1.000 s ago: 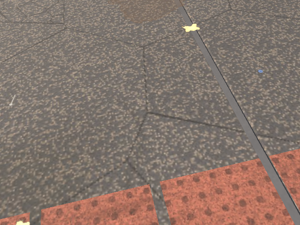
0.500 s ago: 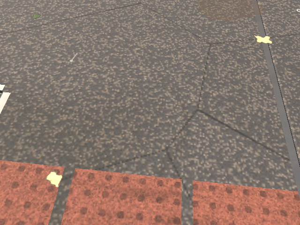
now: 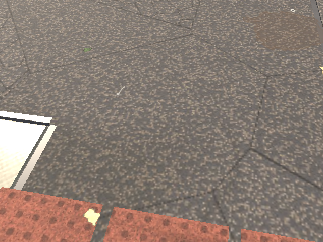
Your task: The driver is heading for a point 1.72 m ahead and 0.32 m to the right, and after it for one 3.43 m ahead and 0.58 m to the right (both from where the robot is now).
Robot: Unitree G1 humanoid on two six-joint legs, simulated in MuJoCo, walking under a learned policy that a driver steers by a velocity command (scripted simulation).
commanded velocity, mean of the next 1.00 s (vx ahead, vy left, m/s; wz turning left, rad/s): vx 0.45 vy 0.00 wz -0.33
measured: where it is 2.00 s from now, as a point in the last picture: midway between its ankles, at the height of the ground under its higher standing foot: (226, 142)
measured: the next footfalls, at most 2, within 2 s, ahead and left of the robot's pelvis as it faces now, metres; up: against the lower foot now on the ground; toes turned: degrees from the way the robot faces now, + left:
left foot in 0.08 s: +0.06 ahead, +0.13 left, +0.00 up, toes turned -6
right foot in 0.52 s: +0.35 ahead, -0.18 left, +0.00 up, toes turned -20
